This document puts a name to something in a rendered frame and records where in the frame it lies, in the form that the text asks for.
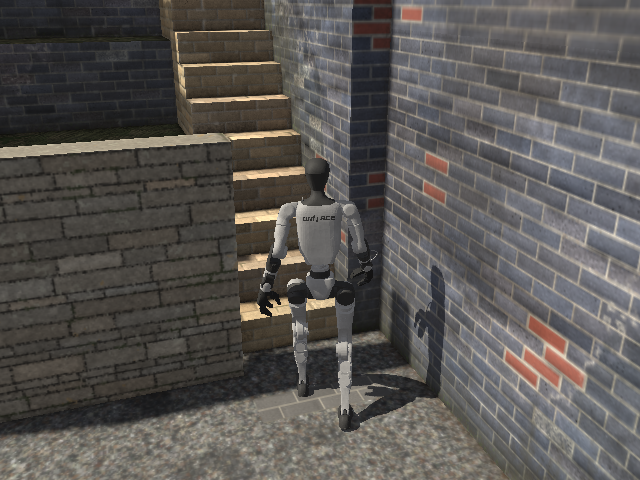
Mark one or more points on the stairs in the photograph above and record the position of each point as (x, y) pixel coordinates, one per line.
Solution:
(227, 82)

